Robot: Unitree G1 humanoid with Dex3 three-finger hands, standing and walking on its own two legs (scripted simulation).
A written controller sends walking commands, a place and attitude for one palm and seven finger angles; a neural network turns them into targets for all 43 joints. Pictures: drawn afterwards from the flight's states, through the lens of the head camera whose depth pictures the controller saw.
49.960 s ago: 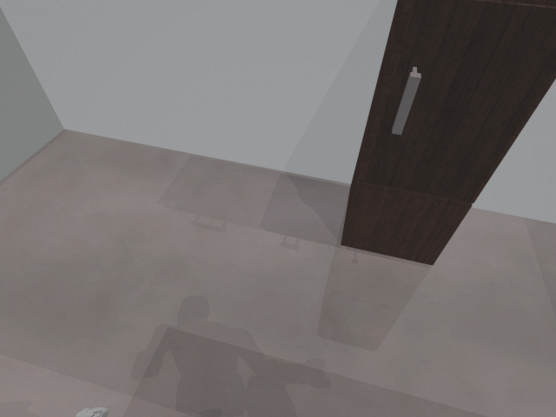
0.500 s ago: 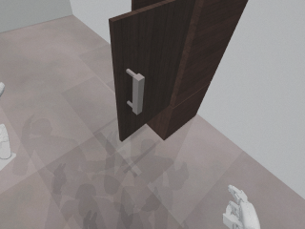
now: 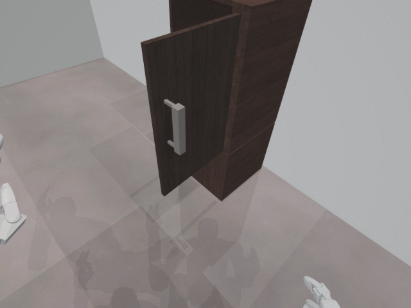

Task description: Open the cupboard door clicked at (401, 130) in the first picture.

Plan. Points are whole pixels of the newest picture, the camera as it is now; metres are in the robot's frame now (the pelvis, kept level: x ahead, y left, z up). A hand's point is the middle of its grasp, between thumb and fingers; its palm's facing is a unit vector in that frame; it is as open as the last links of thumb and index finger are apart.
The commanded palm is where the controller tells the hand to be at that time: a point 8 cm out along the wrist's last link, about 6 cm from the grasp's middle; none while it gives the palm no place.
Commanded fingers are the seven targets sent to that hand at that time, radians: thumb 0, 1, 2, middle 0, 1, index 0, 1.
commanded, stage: stop stepping back and stand still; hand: left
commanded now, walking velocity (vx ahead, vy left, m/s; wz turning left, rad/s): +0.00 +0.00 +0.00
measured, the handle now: (174, 127) +0.61 +0.12 +0.00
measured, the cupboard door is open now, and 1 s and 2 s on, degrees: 93 93 93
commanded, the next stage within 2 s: let the arm hang, fingers relaxed in 0.14 s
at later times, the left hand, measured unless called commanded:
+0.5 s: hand out of the picture +0.08 +0.19 -0.15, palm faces -0.02 -0.98 -0.22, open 7.4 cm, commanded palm none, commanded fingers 0.00 0.90 0.90 -0.20 -0.30 -0.20 -0.30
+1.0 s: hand out of the picture -0.03 +0.21 -0.16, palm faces +0.06 -0.96 -0.27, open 7.4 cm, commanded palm none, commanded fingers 0.00 0.90 0.90 -0.20 -0.30 -0.20 -0.30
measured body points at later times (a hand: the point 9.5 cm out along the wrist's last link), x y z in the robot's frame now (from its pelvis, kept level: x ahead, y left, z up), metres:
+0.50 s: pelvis -0.02 +0.00 +0.00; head -0.01 +0.00 +0.44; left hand +0.08 +0.24 -0.14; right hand +0.09 -0.25 -0.13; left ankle +0.02 +0.11 -0.73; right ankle +0.01 -0.09 -0.73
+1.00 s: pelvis -0.02 +0.00 +0.01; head -0.01 +0.00 +0.46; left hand -0.03 +0.26 -0.14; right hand -0.01 -0.23 -0.16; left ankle +0.02 +0.11 -0.73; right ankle +0.01 -0.09 -0.73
